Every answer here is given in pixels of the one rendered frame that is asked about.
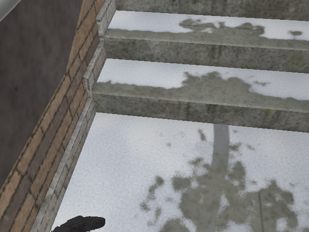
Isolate robot left hand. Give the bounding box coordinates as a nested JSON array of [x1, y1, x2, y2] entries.
[[51, 216, 105, 232]]

